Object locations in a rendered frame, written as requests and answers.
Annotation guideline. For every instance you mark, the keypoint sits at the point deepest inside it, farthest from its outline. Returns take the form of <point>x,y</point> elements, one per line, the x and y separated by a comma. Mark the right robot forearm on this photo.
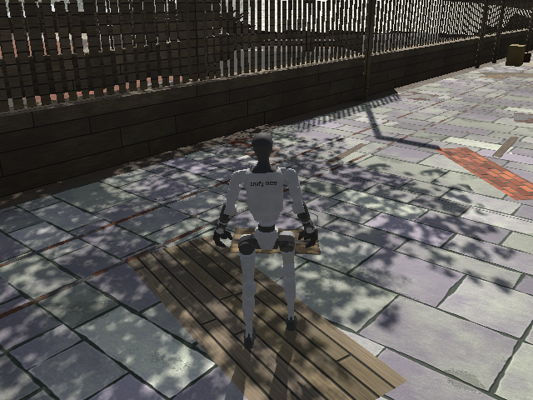
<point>306,220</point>

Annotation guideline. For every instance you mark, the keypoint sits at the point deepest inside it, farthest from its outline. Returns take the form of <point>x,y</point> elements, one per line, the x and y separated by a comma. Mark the left robot shin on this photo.
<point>248,304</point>

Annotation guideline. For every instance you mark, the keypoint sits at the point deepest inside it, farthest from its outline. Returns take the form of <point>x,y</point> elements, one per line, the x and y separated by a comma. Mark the robot left upper arm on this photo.
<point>238,177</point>

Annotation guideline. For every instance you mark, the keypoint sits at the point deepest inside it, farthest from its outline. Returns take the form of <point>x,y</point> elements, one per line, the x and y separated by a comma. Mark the left robot forearm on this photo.
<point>222,221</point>

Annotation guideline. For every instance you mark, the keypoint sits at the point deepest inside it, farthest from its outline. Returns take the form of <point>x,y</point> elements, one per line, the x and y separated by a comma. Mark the right robot thigh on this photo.
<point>287,243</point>

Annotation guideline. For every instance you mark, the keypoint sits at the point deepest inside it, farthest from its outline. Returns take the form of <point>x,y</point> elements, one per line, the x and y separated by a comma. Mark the robot right upper arm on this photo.
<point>294,188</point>

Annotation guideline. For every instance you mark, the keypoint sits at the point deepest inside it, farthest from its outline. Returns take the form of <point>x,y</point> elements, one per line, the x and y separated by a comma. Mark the robot left hand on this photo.
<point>217,236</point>

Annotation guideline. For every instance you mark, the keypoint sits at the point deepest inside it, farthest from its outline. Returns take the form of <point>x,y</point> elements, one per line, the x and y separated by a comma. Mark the robot right hand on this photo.
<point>306,236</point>

